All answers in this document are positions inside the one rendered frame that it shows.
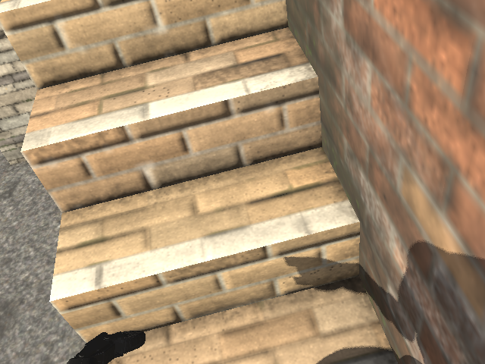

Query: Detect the robot left hand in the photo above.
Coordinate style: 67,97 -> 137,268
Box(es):
67,331 -> 146,364

